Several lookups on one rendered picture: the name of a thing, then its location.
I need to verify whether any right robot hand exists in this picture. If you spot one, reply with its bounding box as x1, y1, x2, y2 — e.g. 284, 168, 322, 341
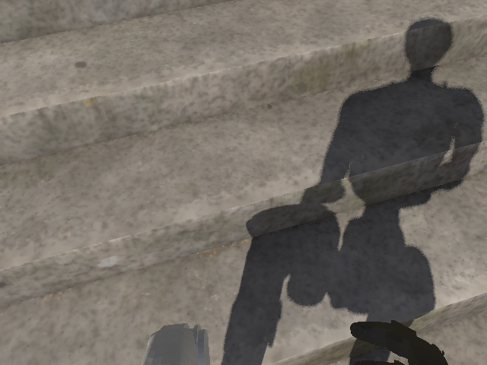
350, 320, 448, 365

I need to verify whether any left robot thigh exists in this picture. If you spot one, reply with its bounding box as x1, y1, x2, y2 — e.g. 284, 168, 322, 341
141, 323, 210, 365

